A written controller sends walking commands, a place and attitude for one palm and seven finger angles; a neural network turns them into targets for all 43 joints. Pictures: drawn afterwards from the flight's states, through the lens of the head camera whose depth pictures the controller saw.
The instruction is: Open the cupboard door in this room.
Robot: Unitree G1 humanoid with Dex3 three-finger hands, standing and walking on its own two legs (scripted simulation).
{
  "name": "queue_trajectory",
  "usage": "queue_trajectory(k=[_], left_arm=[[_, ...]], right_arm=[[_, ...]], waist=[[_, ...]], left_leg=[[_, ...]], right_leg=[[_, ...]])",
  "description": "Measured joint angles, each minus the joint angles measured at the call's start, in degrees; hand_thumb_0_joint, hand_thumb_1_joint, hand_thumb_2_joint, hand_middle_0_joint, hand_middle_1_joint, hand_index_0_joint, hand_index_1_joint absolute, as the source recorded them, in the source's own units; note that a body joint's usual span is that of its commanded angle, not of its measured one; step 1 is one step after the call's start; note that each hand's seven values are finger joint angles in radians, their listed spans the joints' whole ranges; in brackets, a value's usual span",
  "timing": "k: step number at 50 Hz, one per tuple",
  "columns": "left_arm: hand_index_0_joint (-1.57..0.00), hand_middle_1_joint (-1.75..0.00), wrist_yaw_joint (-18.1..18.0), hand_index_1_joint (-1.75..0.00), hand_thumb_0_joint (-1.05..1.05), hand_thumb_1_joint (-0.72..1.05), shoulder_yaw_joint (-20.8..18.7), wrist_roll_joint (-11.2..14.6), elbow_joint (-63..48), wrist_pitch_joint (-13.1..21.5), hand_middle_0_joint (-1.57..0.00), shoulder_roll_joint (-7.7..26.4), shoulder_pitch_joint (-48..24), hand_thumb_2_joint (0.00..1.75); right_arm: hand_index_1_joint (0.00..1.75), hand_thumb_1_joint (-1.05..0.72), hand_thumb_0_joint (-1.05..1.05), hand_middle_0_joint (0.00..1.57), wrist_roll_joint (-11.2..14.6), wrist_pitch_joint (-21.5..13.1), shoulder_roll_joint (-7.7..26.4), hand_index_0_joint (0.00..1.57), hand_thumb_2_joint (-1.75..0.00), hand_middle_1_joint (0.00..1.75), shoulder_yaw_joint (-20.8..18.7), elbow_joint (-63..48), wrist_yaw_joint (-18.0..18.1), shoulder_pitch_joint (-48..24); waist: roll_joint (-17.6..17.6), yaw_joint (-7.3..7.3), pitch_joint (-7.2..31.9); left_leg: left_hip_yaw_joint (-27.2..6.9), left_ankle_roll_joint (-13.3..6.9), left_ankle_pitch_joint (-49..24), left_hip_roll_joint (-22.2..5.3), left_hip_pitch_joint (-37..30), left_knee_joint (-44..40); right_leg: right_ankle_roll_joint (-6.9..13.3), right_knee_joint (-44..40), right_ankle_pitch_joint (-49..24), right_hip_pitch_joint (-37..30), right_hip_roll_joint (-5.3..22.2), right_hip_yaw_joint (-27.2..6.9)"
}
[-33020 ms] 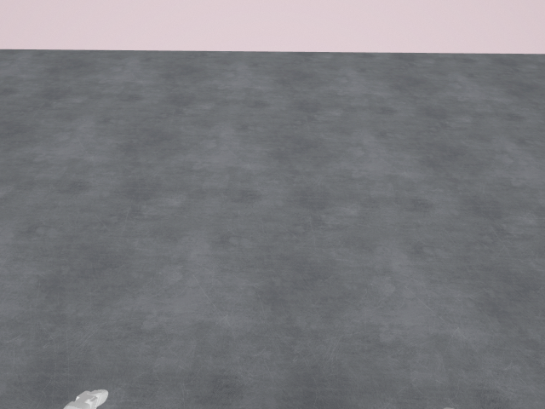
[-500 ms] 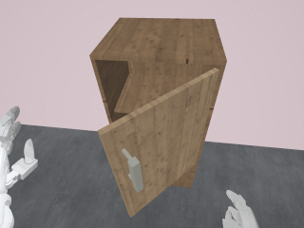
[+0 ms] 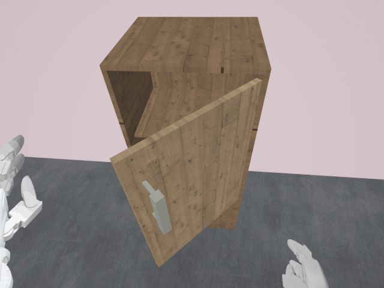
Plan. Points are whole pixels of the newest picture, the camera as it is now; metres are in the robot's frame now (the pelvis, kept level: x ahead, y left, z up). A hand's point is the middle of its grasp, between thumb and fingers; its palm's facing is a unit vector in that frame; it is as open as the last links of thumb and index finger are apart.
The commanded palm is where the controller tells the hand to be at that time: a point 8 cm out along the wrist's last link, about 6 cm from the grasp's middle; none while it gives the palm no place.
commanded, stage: step back with the hand held close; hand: left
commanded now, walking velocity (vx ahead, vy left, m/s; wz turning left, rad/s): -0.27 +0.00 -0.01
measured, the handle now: (156, 207) +0.29 +0.12 -0.01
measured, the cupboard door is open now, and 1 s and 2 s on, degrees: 46 46 46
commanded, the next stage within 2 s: stop stepping back and stand still in 1.02 s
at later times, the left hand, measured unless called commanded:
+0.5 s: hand out of the picture +0.13 +0.31 +0.15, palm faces +0.41 -0.76 -0.50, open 7.4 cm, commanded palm +0.07 +0.34 +0.17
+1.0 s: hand out of the picture +0.04 +0.32 +0.18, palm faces +0.50 -0.76 -0.42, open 7.4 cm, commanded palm -0.02 +0.35 +0.17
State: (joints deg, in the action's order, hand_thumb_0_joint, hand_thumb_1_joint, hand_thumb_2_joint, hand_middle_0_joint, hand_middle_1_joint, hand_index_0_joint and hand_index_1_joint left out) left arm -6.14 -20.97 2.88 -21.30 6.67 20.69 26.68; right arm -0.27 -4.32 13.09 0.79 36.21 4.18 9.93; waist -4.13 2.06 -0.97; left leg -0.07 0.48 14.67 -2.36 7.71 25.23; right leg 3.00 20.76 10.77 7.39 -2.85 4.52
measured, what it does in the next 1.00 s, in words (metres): walks backwards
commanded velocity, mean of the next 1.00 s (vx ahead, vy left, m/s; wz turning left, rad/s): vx -0.32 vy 0.00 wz -0.02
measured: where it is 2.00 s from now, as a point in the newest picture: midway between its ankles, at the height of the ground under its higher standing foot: outside the picture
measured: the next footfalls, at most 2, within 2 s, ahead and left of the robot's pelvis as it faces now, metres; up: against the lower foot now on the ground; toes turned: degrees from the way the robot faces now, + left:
right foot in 1.10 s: -0.30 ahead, -0.08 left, +0.00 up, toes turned -4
left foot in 1.26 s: -0.10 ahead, +0.11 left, +0.00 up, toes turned -3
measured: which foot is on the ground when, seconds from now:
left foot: down 0.00-1.00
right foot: down 0.00-0.78, up 0.80-1.00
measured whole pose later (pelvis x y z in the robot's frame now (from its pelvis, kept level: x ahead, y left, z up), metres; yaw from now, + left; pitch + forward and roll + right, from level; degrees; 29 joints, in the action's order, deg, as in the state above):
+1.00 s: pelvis -0.16 +0.05 -0.01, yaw +0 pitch +2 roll -5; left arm -10.1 -27.4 2.3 -33.3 11.8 25.3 29.7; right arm -1.1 -6.9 8.3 0.2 36.4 2.7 10.7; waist 0.2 1.3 1.2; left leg 1.0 -2.6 -2.3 -3.0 27.0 21.7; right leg 0.4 52.8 29.0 14.9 -4.5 0.7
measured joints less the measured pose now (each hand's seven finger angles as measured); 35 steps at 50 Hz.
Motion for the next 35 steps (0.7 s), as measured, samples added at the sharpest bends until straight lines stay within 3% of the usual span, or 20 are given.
queue_trajectory(k=[3, 12, 21, 25, 31, 35], left_arm=[[-0.21, -0.30, -0.2, -0.30, 0.02, 0.89, -0.4, -0.1, -1.1, 0.7, -0.21, 0.7, 1.5, 0.89], [-0.21, -0.30, -0.9, -0.30, 0.02, 0.89, -0.9, 0.0, -5.7, 1.1, -0.21, 3.5, 6.2, 0.89], [-0.21, -0.30, -2.2, -0.30, 0.02, 0.89, -2.8, -1.1, -6.8, 2.5, -0.21, 3.9, 5.2, 0.89], [-0.21, -0.30, -2.2, -0.30, 0.02, 0.89, -3.1, -2.6, -6.9, 3.3, -0.21, 3.7, 4.2, 0.89], [-0.21, -0.30, -2.2, -0.30, 0.02, 0.89, -4.7, -2.9, -8.3, 4.8, -0.21, 2.4, 3.7, 0.89], [-0.21, -0.30, -2.7, -0.30, 0.02, 0.89, -3.3, -2.0, -10.2, 5.4, -0.21, 1.8, 3.8, 0.89]], right_arm=[[0.30, -0.91, 0.01, 0.20, 0.0, 1.0, 0.5, 0.20, -0.90, 0.30, -0.5, -1.0, 0.0, -0.4], [0.30, -0.91, 0.01, 0.20, 0.6, 3.4, 0.8, 0.20, -0.90, 0.30, -2.1, -2.6, 1.0, -0.1], [0.30, -0.91, 0.01, 0.20, 0.6, 2.9, -0.3, 0.20, -0.90, 0.30, -1.2, -4.1, 0.8, 0.9], [0.30, -0.91, 0.01, 0.20, 0.4, 2.0, -0.9, 0.20, -0.90, 0.30, -0.9, -5.0, 0.7, 2.2], [0.30, -0.90, 0.01, 0.20, 0.0, 0.9, -1.4, 0.21, -0.90, 0.30, -0.7, -3.9, 0.0, 2.1], [0.30, -0.90, 0.01, 0.20, 0.0, 0.5, -1.0, 0.21, -0.90, 0.30, -1.0, -2.6, -0.4, 1.3]], waist=[[0.5, -0.84, -0.3], [2.5, -2.01, -0.7], [4.4, -2.03, -0.7], [4.8, -2.48, -1.1], [4.1, -1.41, -1.7], [4.2, -1.31, -1.9]], left_leg=[[0.3, 0.3, -0.6, 0.2, 2.1, 0.3], [2.1, -1.3, -2.2, 1.9, 5.6, 1.0], [3.0, -2.9, -3.4, 3.0, 9.4, 3.7], [1.9, -3.6, -3.4, 4.1, 11.5, 6.2], [0.7, -3.3, -2.9, 3.6, 15.0, 10.0], [0.0, -2.0, 2.8, 3.6, 17.7, 13.2]], right_leg=[[-0.2, 0.5, -0.7, 2.4, 0.3, -0.3], [-1.8, 3.0, -1.8, 7.1, 2.0, -2.0], [-3.1, 5.5, -3.4, 10.8, 3.3, -2.9], [-3.8, 10.5, -0.8, 12.2, 2.5, -4.9], [-3.2, 12.6, 0.7, 13.1, 1.0, -5.8], [-3.0, 11.7, -0.8, 14.0, 0.9, -5.2]])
